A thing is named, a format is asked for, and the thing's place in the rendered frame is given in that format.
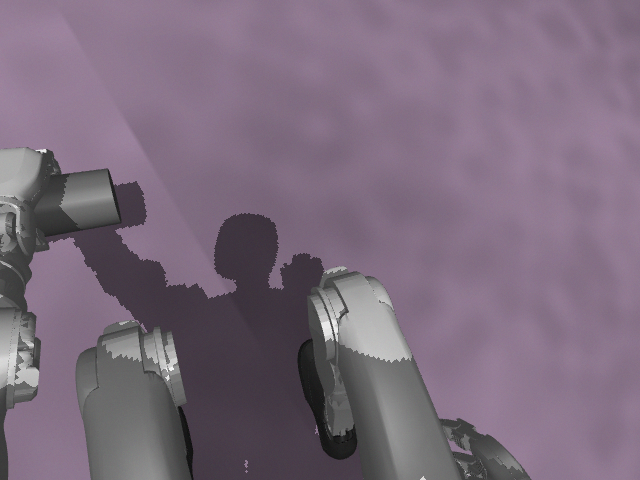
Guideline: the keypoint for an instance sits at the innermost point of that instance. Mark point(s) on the right robot foot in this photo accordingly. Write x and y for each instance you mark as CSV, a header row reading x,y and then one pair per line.
x,y
337,447

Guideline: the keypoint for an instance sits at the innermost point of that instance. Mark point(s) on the right robot hand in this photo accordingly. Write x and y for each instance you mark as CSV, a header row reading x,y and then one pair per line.
x,y
489,459

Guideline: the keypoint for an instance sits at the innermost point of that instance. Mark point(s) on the left robot arm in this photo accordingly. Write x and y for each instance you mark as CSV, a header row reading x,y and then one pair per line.
x,y
19,348

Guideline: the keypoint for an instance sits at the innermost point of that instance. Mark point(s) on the left robot hand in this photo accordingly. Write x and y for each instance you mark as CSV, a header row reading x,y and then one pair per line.
x,y
25,175

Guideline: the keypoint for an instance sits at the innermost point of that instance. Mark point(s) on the left robot foot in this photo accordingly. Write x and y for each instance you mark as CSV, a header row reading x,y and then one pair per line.
x,y
187,438

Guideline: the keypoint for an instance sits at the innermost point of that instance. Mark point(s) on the bottle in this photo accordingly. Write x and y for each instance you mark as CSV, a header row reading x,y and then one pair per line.
x,y
77,201

